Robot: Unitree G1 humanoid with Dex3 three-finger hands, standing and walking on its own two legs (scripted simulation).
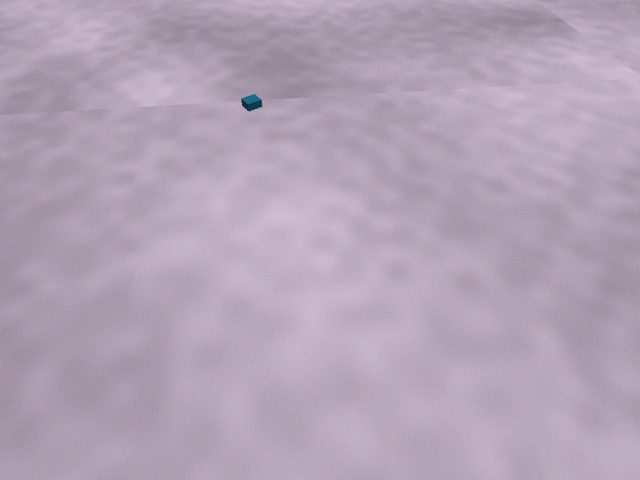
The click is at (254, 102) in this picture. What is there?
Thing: flat box
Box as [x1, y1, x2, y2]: [241, 94, 261, 110]
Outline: 254,94 241,98 242,105 248,110 261,106 261,100
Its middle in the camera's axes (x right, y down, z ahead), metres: -0.41 -0.80 +2.36
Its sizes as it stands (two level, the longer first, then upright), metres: 0.090 0.082 0.045
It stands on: the floor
